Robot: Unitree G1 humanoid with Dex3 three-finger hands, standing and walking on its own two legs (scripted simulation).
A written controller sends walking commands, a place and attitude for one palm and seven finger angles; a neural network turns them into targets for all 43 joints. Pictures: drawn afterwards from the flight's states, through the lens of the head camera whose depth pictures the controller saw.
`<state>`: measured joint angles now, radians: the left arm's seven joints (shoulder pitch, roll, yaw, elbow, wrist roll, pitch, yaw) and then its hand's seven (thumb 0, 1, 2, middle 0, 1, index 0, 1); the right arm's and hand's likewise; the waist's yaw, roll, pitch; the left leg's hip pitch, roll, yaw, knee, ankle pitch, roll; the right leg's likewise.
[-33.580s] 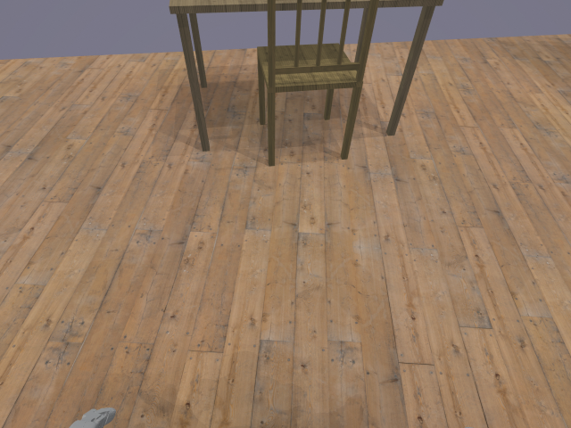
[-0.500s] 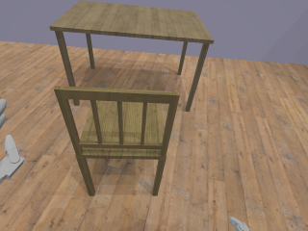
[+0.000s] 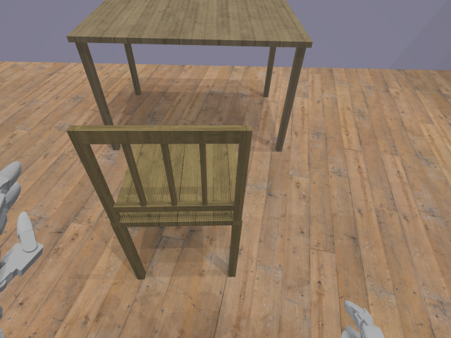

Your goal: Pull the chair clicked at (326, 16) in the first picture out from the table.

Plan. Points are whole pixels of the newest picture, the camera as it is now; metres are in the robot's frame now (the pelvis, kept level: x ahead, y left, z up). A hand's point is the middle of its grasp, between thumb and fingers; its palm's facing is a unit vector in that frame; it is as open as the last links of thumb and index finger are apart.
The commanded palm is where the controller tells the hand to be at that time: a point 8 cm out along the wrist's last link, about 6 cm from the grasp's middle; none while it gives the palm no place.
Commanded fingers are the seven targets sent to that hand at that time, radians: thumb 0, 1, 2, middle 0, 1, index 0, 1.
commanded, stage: stop stepping back and stand still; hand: left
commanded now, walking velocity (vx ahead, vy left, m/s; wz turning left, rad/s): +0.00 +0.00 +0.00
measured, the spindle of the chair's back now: (169, 176) +0.56 +0.18 -0.10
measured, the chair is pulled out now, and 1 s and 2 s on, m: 0.70 0.70 0.70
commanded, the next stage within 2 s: let the arm hang, fingers relaxed in 0.36 s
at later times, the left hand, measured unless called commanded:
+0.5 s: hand (53, 255) +0.20 +0.25 +0.12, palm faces +0.32 -0.81 -0.49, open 7.4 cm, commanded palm none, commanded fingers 0.00 0.90 0.90 -0.20 -0.30 -0.20 -0.30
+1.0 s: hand out of the picture -0.09 +0.21 -0.17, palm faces +0.04 -0.97 -0.24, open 7.2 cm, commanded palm none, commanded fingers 0.00 0.90 0.90 -0.20 -0.30 -0.20 -0.30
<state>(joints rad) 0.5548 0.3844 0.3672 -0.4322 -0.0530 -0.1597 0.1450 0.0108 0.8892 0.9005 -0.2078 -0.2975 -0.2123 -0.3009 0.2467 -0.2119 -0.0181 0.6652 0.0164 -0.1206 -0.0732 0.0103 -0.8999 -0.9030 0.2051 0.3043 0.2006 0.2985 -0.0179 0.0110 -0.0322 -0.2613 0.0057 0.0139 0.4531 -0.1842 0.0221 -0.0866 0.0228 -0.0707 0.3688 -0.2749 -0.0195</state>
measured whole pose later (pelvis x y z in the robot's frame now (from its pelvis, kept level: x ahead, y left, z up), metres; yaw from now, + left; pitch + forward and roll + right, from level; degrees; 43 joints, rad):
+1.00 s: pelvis -0.03 +0.02 +0.00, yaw +3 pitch -1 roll -1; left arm 0.41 0.23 -0.01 1.02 0.01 0.04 0.02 -0.01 0.94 0.90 -0.20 -0.29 -0.20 -0.30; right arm 0.35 -0.19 -0.01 1.00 -0.02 0.03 -0.02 0.00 -0.91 -0.90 0.20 0.30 0.20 0.30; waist 0.00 0.02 0.08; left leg -0.31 -0.04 -0.02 0.44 -0.13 0.05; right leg -0.15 -0.02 -0.11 0.43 -0.27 -0.01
